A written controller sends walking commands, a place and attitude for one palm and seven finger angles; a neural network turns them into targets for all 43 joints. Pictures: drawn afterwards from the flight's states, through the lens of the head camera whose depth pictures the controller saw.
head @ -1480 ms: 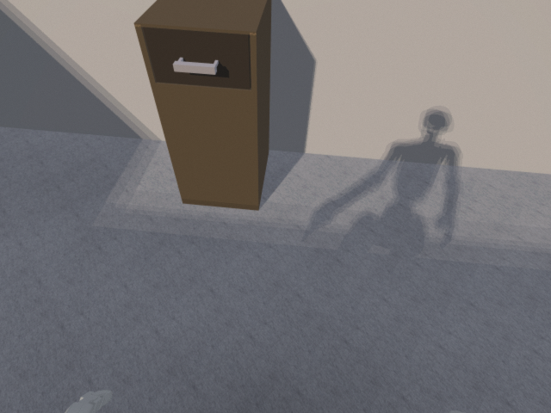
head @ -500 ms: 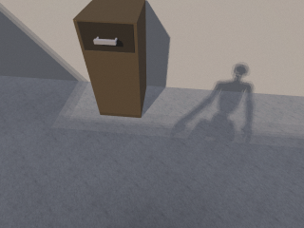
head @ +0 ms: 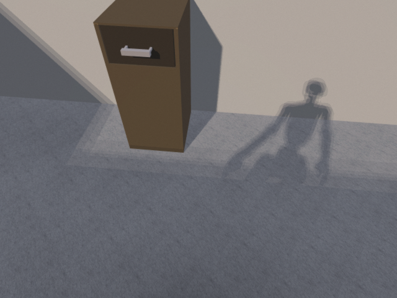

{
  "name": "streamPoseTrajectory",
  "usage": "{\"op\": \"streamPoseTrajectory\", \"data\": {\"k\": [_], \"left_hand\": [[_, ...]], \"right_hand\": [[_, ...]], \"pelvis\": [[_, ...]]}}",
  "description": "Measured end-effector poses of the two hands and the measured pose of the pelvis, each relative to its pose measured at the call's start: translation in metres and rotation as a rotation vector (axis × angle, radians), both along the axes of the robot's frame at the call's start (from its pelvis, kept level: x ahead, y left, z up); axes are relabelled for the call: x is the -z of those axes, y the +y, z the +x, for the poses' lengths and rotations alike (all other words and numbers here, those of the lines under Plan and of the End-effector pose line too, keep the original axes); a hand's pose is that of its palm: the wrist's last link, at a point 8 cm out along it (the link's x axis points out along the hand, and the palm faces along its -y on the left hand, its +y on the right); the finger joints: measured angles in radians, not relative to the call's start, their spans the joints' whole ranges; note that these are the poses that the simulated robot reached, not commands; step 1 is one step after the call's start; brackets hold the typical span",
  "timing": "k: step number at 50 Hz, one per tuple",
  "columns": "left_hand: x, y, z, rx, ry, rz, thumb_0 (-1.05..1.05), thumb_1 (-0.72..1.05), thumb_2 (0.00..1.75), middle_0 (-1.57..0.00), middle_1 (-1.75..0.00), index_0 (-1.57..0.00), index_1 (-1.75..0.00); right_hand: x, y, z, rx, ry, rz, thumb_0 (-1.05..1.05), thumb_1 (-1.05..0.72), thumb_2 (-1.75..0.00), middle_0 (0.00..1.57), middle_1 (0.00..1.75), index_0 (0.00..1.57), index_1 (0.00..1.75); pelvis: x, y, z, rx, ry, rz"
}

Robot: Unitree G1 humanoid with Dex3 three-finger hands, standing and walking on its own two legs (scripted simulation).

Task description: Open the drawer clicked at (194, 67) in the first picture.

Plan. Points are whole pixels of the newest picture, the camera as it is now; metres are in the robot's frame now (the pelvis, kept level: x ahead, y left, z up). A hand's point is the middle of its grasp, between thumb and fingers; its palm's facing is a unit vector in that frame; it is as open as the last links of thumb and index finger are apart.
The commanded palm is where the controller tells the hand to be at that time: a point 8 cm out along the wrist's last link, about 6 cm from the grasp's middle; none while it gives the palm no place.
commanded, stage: look at it before walking up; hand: left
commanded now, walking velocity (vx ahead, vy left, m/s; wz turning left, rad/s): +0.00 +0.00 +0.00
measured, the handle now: (137, 50) +1.11 +0.35 -0.05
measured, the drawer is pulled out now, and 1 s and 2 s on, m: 0.00 0.00 0.00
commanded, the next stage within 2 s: walk to a spot facing it in 0.16 s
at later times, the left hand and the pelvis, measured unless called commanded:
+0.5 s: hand out of the picture +0.06 +0.24 -0.17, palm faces +0.05 -0.95 -0.31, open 7.3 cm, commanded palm none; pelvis -0.01 +0.00 -0.01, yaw +4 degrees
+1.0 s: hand out of the picture +0.06 +0.29 -0.17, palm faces +0.32 -0.93 -0.19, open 7.3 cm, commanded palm none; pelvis +0.07 +0.08 +0.00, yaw +19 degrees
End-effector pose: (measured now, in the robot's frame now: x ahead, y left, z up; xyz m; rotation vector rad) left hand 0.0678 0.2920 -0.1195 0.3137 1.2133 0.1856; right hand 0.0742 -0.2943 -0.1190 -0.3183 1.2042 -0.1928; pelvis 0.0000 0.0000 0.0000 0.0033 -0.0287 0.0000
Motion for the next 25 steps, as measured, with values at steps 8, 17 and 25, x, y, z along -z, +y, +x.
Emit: {"op": "streamPoseTrajectory", "data": {"k": [8, 17, 25], "left_hand": [[-0.002, 0.001, 0.006, 0.000, -0.016, 0.006, 0.00, 0.91, 0.90, -0.20, -0.30, -0.21, -0.30], [-0.002, 0.001, 0.006, -0.004, -0.016, 0.006, 0.00, 0.91, 0.90, -0.20, -0.30, -0.21, -0.30], [0.012, -0.011, -0.014, -0.073, -0.014, -0.025, 0.00, 0.91, 0.90, -0.20, -0.30, -0.21, -0.30]], "right_hand": [[-0.001, 0.001, 0.011, -0.007, -0.020, 0.002, 0.01, -0.90, -0.89, 0.20, 0.30, 0.20, 0.30], [-0.002, 0.000, 0.012, -0.011, -0.020, 0.000, 0.01, -0.90, -0.89, 0.20, 0.30, 0.20, 0.30], [0.016, 0.020, 0.001, -0.040, 0.050, 0.034, 0.00, -0.90, -0.89, 0.20, 0.30, 0.20, 0.30]], "pelvis": [[0.000, -0.001, 0.003, -0.001, -0.003, 0.000], [0.000, -0.001, 0.003, -0.007, -0.002, 0.000], [0.009, 0.002, -0.006, -0.072, 0.015, -0.010]]}}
